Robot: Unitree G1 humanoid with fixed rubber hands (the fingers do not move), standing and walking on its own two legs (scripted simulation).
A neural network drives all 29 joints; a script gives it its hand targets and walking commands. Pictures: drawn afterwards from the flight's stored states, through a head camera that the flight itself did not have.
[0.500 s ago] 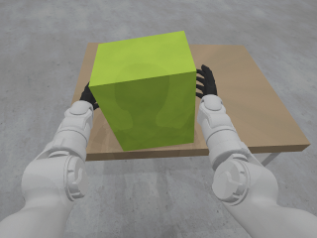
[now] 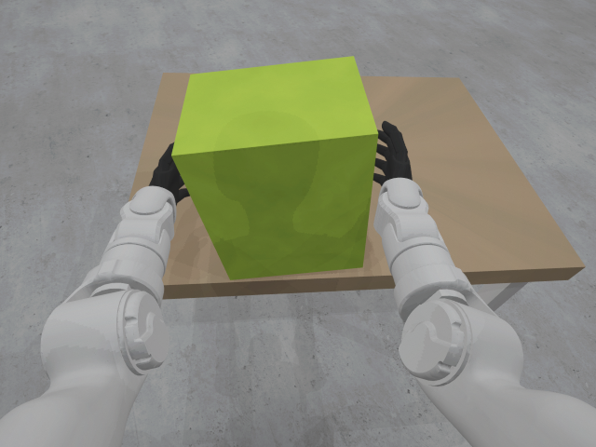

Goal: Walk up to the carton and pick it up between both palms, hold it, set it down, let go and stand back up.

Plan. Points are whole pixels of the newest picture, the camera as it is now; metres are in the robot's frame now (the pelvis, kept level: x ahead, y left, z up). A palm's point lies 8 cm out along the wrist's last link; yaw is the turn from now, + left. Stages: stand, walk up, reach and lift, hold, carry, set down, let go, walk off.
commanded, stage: set down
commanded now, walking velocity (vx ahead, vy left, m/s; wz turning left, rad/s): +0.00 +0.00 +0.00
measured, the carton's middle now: (285, 180) +0.48 +0.00 +0.09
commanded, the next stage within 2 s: none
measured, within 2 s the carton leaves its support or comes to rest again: rests again in 0.82 s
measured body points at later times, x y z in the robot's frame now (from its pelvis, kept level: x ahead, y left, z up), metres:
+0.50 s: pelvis +0.00 +0.00 +0.00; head +0.08 +0.03 +0.44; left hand +0.50 +0.15 +0.09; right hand +0.45 -0.17 +0.10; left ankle +0.04 +0.11 -0.74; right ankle -0.09 -0.10 -0.74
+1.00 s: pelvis +0.01 -0.01 -0.01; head +0.11 +0.02 +0.43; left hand +0.51 +0.18 +0.05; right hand +0.46 -0.17 +0.06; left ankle +0.04 +0.11 -0.74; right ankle -0.09 -0.10 -0.74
